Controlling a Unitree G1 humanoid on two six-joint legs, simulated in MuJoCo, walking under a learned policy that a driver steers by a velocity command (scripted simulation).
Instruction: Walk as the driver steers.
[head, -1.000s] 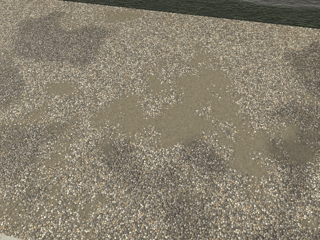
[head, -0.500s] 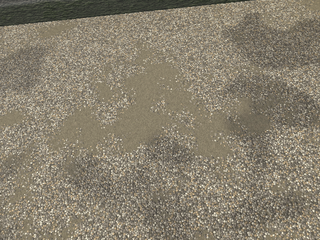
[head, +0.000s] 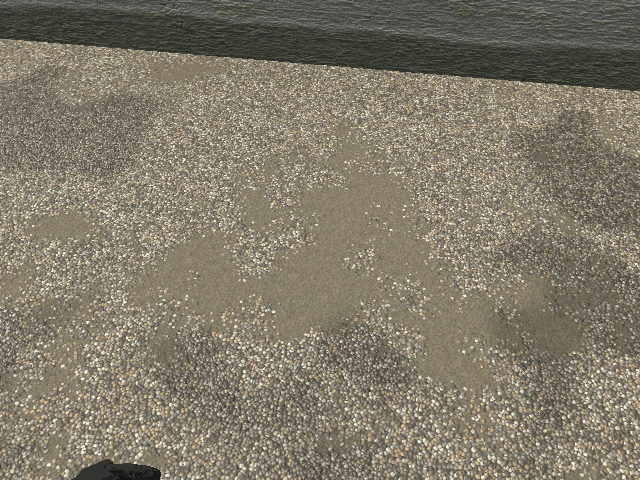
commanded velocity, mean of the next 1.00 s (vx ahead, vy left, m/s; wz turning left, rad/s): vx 0.10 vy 0.00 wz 0.23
